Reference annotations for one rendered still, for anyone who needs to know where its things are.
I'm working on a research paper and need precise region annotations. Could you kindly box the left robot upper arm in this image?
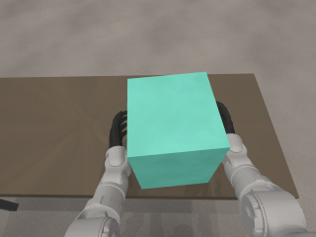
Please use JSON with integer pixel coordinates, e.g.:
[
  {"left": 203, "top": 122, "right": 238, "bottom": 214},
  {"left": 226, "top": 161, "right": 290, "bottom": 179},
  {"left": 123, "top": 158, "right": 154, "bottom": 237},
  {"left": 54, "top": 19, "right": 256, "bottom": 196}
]
[{"left": 65, "top": 216, "right": 120, "bottom": 237}]

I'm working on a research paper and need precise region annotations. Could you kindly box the right robot upper arm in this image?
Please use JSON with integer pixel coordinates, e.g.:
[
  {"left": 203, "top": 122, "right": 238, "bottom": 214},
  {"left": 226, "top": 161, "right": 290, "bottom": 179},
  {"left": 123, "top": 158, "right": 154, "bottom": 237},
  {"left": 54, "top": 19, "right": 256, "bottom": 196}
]
[{"left": 241, "top": 191, "right": 316, "bottom": 237}]

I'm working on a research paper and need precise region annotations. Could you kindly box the robot left hand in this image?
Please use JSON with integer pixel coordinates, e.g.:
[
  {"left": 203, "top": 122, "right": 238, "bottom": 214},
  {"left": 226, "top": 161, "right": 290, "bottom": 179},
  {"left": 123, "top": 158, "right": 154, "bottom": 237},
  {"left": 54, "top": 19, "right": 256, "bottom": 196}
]
[{"left": 109, "top": 111, "right": 127, "bottom": 148}]

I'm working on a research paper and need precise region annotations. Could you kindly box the robot right forearm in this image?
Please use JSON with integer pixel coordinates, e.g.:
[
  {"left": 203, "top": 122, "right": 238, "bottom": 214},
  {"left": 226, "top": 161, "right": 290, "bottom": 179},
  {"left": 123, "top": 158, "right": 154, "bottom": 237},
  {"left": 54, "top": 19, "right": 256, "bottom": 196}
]
[{"left": 221, "top": 133, "right": 306, "bottom": 228}]

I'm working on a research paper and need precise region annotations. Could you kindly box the table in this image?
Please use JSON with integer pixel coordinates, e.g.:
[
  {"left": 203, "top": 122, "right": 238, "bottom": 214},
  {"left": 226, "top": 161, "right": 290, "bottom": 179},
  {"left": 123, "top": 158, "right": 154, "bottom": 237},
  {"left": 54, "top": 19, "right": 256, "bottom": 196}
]
[{"left": 0, "top": 73, "right": 299, "bottom": 211}]

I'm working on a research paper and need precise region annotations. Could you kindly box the robot left forearm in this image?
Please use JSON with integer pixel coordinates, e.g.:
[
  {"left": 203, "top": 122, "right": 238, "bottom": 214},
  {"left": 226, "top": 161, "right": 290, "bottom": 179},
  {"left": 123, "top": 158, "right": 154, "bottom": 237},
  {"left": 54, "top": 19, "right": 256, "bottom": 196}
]
[{"left": 64, "top": 145, "right": 132, "bottom": 237}]

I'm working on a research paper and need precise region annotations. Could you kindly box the robot right hand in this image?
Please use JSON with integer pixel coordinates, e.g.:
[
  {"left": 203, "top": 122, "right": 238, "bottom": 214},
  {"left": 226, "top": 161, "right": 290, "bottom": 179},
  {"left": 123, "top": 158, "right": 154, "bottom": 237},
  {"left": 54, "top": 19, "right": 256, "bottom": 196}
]
[{"left": 216, "top": 101, "right": 235, "bottom": 134}]

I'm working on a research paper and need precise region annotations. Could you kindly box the carton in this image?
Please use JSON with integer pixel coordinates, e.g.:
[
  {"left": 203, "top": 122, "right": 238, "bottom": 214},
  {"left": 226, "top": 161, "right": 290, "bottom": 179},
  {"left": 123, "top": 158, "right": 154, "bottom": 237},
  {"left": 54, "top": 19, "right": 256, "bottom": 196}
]
[{"left": 126, "top": 72, "right": 231, "bottom": 190}]

